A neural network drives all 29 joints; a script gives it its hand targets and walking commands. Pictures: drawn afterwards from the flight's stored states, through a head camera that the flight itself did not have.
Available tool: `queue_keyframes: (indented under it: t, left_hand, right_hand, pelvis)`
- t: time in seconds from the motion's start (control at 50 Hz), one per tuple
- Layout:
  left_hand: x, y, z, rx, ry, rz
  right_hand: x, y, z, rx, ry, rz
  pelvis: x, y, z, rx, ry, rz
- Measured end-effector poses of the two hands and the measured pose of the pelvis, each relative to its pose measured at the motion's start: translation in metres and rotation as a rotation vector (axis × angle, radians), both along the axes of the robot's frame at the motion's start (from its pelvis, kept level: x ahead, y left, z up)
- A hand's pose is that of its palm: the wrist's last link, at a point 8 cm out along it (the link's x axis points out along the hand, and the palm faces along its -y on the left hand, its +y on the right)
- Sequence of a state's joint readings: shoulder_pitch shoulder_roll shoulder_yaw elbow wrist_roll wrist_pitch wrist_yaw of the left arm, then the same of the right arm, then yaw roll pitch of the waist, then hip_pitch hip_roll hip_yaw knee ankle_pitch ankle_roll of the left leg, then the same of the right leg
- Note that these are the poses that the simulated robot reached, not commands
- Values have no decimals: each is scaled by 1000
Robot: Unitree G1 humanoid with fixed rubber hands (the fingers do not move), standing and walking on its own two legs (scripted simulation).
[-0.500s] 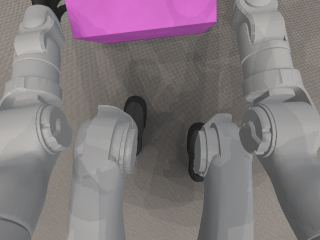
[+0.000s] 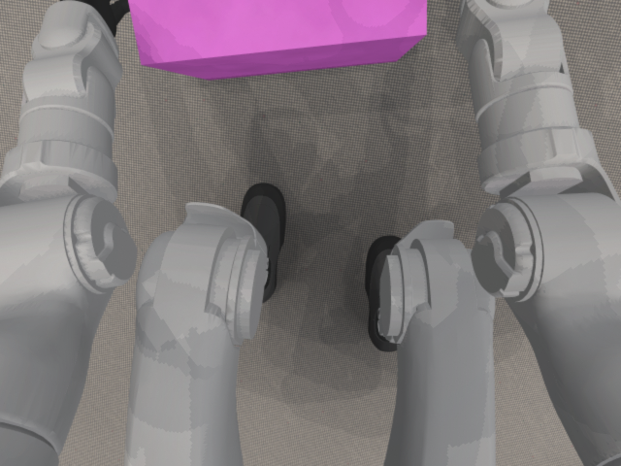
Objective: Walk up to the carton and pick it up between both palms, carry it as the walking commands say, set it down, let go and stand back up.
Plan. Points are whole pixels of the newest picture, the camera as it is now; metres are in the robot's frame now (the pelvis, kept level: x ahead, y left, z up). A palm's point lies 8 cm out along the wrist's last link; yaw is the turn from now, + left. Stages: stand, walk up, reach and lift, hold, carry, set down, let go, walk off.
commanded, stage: set down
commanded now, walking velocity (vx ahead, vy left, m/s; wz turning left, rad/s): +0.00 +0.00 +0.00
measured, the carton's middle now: out of the picture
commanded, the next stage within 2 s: none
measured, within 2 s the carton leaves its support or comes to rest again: neither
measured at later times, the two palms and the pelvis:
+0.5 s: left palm (83, 21) +0.48 +0.28 -0.19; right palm out of the picture +0.56 -0.09 -0.18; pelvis +0.00 +0.00 +0.00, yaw +0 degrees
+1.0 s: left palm out of the picture +0.50 +0.31 -0.15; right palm out of the picture +0.57 -0.12 -0.16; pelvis +0.00 +0.00 -0.01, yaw +0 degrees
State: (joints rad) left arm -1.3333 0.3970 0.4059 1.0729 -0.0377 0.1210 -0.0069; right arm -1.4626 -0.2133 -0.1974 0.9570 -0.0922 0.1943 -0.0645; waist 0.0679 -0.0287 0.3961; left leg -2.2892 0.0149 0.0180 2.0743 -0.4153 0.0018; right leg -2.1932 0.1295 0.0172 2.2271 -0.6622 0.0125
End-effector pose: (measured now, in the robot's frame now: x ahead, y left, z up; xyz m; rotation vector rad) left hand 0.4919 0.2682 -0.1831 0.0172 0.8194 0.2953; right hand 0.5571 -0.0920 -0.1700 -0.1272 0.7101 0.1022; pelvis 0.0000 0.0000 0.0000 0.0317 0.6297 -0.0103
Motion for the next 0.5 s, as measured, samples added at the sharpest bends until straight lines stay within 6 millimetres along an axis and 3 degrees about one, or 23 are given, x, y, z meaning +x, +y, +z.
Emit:
queue_keyframes:
  t: [0.22,0.38,0.5]
  left_hand:
    - [-2,0,-3,8,-28,-2]
    - [-15,8,-12,42,16,33]
    - [-12,12,-7,34,-16,61]
  right_hand:
    - [2,-3,-1,-37,-17,50]
    - [-1,0,-13,-19,-3,41]
    - [0,-1,-12,-27,-12,41]
  pelvis:
    - [0,0,-1,-1,-2,-1]
    - [0,1,-1,-1,-4,-3]
    - [-1,1,-3,-1,-10,-3]
